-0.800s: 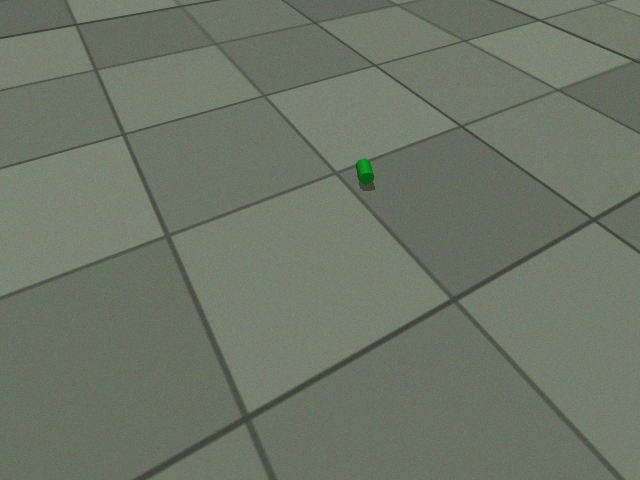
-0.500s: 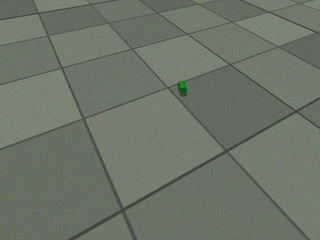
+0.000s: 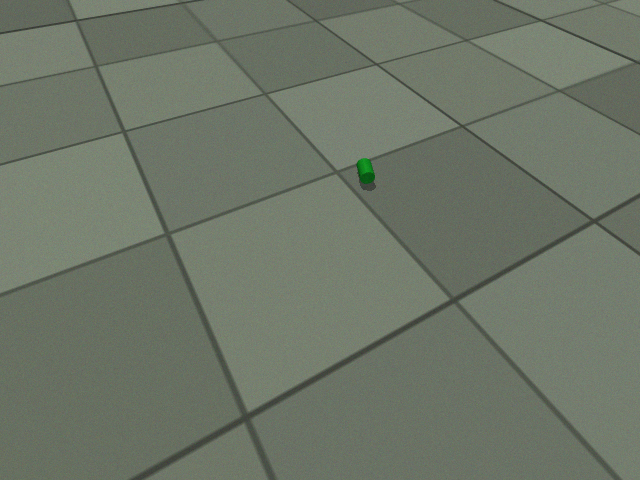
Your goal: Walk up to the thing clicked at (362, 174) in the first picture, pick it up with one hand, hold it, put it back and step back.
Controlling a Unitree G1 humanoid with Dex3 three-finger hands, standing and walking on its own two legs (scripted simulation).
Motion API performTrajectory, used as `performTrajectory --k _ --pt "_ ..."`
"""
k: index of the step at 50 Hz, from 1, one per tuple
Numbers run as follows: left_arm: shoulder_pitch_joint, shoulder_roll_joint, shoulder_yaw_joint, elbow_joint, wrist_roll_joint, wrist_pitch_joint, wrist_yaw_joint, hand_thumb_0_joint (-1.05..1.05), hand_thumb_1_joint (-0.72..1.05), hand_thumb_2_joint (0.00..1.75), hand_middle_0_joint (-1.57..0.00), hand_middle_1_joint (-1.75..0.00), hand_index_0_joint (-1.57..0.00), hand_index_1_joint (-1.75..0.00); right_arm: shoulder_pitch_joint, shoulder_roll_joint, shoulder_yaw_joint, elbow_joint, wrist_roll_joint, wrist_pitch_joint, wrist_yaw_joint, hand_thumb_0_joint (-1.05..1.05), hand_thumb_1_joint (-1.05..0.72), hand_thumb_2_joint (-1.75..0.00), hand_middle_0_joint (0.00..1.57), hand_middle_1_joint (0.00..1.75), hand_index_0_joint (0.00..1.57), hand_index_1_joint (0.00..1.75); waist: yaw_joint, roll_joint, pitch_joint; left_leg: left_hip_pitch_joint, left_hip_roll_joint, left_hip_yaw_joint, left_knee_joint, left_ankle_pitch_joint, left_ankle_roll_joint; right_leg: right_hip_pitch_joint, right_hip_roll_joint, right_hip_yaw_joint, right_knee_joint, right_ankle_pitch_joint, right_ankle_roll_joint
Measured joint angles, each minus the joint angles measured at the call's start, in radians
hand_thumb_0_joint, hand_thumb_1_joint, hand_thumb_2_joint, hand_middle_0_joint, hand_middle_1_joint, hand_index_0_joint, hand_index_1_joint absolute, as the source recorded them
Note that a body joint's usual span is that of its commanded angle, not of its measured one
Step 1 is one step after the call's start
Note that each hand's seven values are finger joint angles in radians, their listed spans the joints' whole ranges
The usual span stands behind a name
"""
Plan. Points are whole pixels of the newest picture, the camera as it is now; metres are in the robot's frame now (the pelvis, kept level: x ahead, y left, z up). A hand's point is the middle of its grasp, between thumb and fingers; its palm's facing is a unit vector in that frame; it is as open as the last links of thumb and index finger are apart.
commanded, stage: stand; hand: left
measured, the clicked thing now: (365, 170) +1.53 -0.21 -0.75
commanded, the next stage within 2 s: walk up in 0.32 s
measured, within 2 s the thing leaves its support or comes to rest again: neither
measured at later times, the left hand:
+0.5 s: hand out of the picture +0.11 +0.27 -0.14, palm faces -0.20 -0.90 -0.39, open 7.4 cm
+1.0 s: hand (189, 318) +0.39 +0.24 -0.15, palm faces -0.44 -0.77 -0.47, open 7.4 cm
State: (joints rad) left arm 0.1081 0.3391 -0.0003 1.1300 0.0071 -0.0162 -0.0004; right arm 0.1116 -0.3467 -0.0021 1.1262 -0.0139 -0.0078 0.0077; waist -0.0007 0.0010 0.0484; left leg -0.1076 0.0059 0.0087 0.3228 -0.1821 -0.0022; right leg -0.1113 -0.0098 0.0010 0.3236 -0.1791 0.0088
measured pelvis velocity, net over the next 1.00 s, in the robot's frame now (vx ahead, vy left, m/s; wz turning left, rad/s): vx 0.26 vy -0.01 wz -0.52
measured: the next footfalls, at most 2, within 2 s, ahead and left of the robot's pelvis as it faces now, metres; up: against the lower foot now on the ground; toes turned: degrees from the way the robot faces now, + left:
right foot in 0.62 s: +0.13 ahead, -0.19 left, +0.00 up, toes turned -23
left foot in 1.06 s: +0.52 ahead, +0.05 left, +0.00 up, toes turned -29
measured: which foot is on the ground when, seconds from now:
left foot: down 0.00-0.64, up 0.66-1.00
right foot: down 0.00-0.38, up 0.40-0.60, down 0.62-1.00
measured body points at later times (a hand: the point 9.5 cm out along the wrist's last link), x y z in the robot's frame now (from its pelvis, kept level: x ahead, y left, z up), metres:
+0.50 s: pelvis +0.02 +0.00 -0.01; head +0.04 -0.03 +0.44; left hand +0.12 +0.31 -0.12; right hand +0.08 -0.34 -0.13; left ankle +0.00 +0.12 -0.75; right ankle +0.02 -0.13 -0.71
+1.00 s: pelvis +0.26 -0.01 -0.03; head +0.26 -0.05 +0.42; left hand +0.41 +0.28 -0.12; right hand +0.23 -0.38 -0.12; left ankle +0.47 +0.07 -0.72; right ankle +0.09 -0.17 -0.75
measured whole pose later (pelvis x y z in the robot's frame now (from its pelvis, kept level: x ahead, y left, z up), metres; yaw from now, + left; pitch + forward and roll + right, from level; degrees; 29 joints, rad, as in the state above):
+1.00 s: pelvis +0.26 -0.01 -0.03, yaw -30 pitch -1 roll -3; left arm 0.43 0.38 0.04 0.91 0.01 -0.11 0.02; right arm 0.13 -0.51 -0.10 0.76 -0.06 0.03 0.17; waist 0.02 0.14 0.05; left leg -0.61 0.13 -0.08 0.81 -0.19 -0.01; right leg -0.10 -0.05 0.13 0.50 -0.40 0.06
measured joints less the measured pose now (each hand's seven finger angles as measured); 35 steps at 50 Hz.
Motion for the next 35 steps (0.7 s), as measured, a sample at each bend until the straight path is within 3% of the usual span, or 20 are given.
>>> performTrajectory --k 16,20,22,24,26,29,31,33,35 --pt "0.003 0.003 0.0 0.001 -0.001 0.001 0.001 0.0 0.91 0.9 -0.2 -0.3 -0.2 -0.3 -0.002 0.001 0.0 0.0 0.001 -0.002 -0.001 0.01 -0.91 -0.9 0.21 0.3 0.2 0.3 0.001 -0.003 0.001 0.009 -0.005 -0.001 -0.005 -0.005 0.003 0.009 -0.005 -0.001 -0.003 -0.007 0.004" --pt "0.092 0.014 0.037 -0.073 0.01 0.009 -0.04 0.0 0.91 0.9 -0.2 -0.3 -0.2 -0.3 -0.008 -0.023 -0.052 -0.103 -0.026 -0.012 0.054 0.01 -0.91 -0.9 0.21 0.3 0.2 0.3 0.009 -0.002 -0.008 -0.035 0.001 0.085 0.119 -0.194 0.043 -0.098 0.001 0.073 0.172 -0.147 -0.019" --pt "0.115 0.016 0.048 -0.073 0.014 0.027 -0.05 0.0 0.9 0.9 -0.2 -0.3 -0.2 -0.3 -0.011 -0.048 -0.072 -0.161 -0.028 -0.027 0.066 0.01 -0.91 -0.9 0.21 0.3 0.2 0.3 -0.009 0.027 -0.011 -0.035 0.023 0.129 0.108 -0.117 0.043 -0.205 -0.01 0.032 0.357 -0.217 -0.024" --pt "0.12 0.028 0.054 -0.078 0.013 0.032 -0.059 0.01 0.9 0.9 -0.21 -0.3 -0.2 -0.3 -0.003 -0.065 -0.089 -0.197 -0.033 -0.031 0.069 0.01 -0.91 -0.9 0.21 0.3 0.2 0.3 -0.027 0.048 0.0 -0.011 0.04 0.157 0.097 -0.102 0.029 -0.278 -0.036 -0.01 0.479 -0.241 -0.026" --pt "0.131 0.05 0.066 -0.101 0.007 0.029 -0.071 0.01 0.9 0.9 -0.2 -0.3 -0.2 -0.3 0.02 -0.079 -0.1 -0.212 -0.038 -0.025 0.074 0.01 -0.91 -0.9 0.21 0.3 0.2 0.3 -0.028 0.055 0.0 0.028 0.049 0.186 0.081 -0.126 0.02 -0.321 -0.067 -0.033 0.524 -0.229 -0.019" --pt "0.159 0.085 0.082 -0.142 -0.002 0.012 -0.084 0.01 0.9 0.9 -0.2 -0.3 -0.2 -0.3 0.042 -0.106 -0.112 -0.218 -0.045 -0.002 0.087 0.01 -0.91 -0.9 0.21 0.3 0.2 0.3 -0.018 0.069 -0.004 0.08 0.072 0.234 0.117 -0.19 0.003 -0.314 -0.11 -0.068 0.457 -0.156 -0.008" --pt "0.185 0.12 0.094 -0.163 -0.004 -0.009 -0.081 0.01 0.9 0.9 -0.2 -0.3 -0.2 -0.3 0.052 -0.118 -0.116 -0.231 -0.051 0.012 0.094 0.01 -0.91 -0.9 0.21 0.3 0.2 0.3 -0.017 0.067 -0.015 0.073 0.093 0.254 0.234 -0.284 0.015 -0.273 -0.124 -0.082 0.372 -0.101 -0.013" --pt "0.193 0.135 0.112 -0.182 -0.002 -0.038 -0.058 0.0 0.9 0.9 -0.2 -0.3 -0.2 -0.3 0.05 -0.138 -0.123 -0.238 -0.057 0.028 0.093 0.01 -0.91 -0.9 0.21 0.3 0.2 0.3 -0.005 0.107 -0.012 -0.02 0.126 0.16 0.494 -0.39 0.038 -0.284 -0.084 -0.096 0.448 -0.147 -0.005" --pt "0.207 0.124 0.115 -0.205 -0.001 -0.051 -0.029 0.0 0.91 0.9 -0.2 -0.3 -0.2 -0.3 0.037 -0.147 -0.122 -0.243 -0.053 0.046 0.098 0.01 -0.91 -0.9 0.2 0.3 0.2 0.3 0.018 0.137 0.001 -0.146 0.082 0.03 0.738 -0.413 0.027 -0.281 -0.05 -0.095 0.503 -0.2 -0.009"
